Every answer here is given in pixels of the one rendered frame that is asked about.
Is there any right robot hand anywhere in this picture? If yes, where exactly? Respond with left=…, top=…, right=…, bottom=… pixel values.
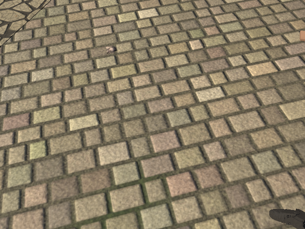
left=269, top=209, right=305, bottom=229

